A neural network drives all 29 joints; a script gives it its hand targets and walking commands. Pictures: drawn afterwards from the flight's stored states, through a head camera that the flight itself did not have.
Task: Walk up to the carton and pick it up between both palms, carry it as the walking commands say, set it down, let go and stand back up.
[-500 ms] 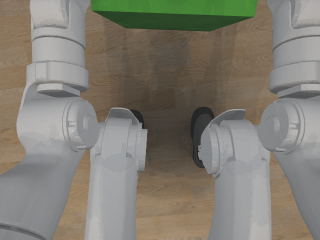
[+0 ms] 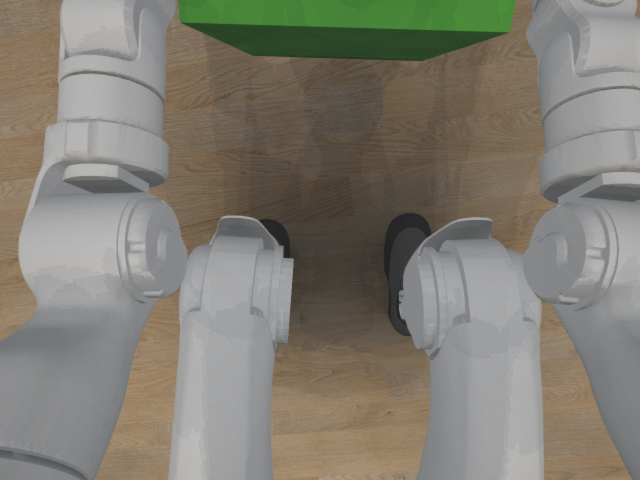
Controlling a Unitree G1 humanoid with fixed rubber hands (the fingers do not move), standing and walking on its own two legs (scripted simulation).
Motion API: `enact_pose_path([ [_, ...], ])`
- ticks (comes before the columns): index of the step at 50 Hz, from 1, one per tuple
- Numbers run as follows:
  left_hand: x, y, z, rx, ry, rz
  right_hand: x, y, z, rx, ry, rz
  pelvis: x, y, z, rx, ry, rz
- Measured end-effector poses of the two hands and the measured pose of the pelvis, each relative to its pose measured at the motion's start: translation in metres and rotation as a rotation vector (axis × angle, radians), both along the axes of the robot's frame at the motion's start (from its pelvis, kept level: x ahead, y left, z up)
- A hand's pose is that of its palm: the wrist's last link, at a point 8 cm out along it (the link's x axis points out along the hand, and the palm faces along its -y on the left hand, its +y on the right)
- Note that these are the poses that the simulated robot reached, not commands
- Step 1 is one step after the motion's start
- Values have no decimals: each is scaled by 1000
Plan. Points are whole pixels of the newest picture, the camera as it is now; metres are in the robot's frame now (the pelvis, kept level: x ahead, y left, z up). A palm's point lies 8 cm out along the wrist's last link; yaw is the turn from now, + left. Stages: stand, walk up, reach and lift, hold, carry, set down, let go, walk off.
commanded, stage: set down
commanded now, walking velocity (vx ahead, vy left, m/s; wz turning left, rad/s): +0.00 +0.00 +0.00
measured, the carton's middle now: out of the picture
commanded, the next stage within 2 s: let go in 1.58 s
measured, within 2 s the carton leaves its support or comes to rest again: neither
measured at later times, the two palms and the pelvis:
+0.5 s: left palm out of the picture +0.56 +0.17 -0.17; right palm out of the picture +0.55 -0.21 -0.16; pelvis -0.01 +0.00 -0.01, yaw +0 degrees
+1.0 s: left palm out of the picture +0.58 +0.17 -0.02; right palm out of the picture +0.54 -0.23 -0.02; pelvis -0.01 +0.00 +0.10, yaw -1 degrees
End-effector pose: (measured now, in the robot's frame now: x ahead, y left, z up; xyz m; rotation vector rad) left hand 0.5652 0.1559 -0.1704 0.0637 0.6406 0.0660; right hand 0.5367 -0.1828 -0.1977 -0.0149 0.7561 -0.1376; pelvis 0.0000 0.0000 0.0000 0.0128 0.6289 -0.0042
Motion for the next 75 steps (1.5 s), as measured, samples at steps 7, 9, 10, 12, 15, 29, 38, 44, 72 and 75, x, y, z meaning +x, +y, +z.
enact_pose_path([
  [7, -10, 0, -25, 12, 31, -10, 2, -42, -5, -5, -50, -152, -2, -1, -3, -2, -15, -2],
  [9, -14, 0, -30, 1, 44, 3, 5, -44, -2, 0, -58, -148, -2, -2, -4, -3, -19, -3],
  [10, -14, 0, -30, 1, 42, 6, 7, -42, 0, 2, -63, -142, -3, -2, -5, -3, -21, -3],
  [12, -13, 1, -28, 5, 36, 2, 12, -37, 5, 13, -78, -130, -3, -2, -6, -3, -25, -3],
  [15, -11, 6, -24, 20, 24, 1, 20, -28, 14, 33, -108, -120, -4, -2, -7, -4, -30, -3],
  [29, 6, 11, 36, -7, -74, 33, 12, -37, 56, -7, -133, -128, -13, 1, -3, -21, -86, -3],
  [38, 4, 11, 70, -1, 24, 32, 30, -45, 127, -21, -177, -121, -12, 3, 37, -28, -82, -4],
  [44, 17, 9, 120, -8, -47, 25, 17, -46, 141, -30, -104, -100, -7, 2, 70, -25, -81, -3],
  [72, 1, 23, 273, 32, -5, 7, 20, -45, 320, -7, -162, -62, -16, 4, 200, -19, -132, -11],
  [75, 6, 24, 291, 37, -11, 8, 25, -46, 337, -11, -167, -63, -12, 4, 213, -18, -139, -12],
])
